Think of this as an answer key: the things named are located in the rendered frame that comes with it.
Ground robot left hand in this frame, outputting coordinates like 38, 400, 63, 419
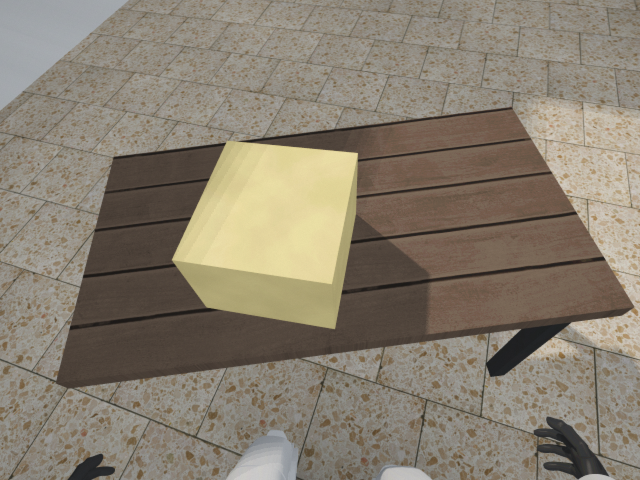
68, 454, 115, 480

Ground robot right hand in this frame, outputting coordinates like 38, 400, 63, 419
534, 417, 610, 479

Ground carton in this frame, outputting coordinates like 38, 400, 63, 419
172, 141, 358, 329

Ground left robot shin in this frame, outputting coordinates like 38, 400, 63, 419
267, 430, 287, 439

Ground left robot thigh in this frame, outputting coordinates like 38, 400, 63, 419
226, 436, 298, 480

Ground table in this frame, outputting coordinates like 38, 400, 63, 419
56, 107, 634, 389

